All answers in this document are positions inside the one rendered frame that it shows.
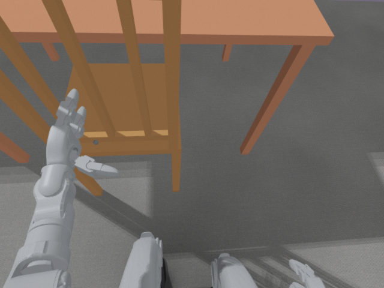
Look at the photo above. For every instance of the right robot hand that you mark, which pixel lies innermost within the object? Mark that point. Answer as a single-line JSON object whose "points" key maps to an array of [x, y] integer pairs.
{"points": [[306, 274]]}

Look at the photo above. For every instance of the table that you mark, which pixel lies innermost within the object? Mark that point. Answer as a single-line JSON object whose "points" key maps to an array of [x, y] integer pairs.
{"points": [[262, 22]]}

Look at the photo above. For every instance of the left robot upper arm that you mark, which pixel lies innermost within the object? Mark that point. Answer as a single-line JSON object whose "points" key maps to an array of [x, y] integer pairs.
{"points": [[49, 279]]}

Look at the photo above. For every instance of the chair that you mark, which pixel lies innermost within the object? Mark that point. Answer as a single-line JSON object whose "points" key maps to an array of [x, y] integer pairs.
{"points": [[131, 109]]}

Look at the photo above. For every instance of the robot left thigh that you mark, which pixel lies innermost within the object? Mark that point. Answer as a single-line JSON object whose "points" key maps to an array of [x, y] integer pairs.
{"points": [[145, 258]]}

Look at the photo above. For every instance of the left robot hand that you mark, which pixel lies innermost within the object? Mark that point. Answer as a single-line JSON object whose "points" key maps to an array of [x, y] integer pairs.
{"points": [[64, 136]]}

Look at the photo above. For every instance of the robot thigh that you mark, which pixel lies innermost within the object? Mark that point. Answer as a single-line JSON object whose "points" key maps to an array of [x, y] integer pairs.
{"points": [[145, 258], [229, 272]]}

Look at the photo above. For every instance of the robot right thigh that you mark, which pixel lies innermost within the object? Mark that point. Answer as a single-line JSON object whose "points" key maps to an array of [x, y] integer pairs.
{"points": [[229, 272]]}

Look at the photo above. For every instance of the left robot forearm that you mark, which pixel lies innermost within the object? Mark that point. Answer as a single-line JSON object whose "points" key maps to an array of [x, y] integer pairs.
{"points": [[47, 243]]}

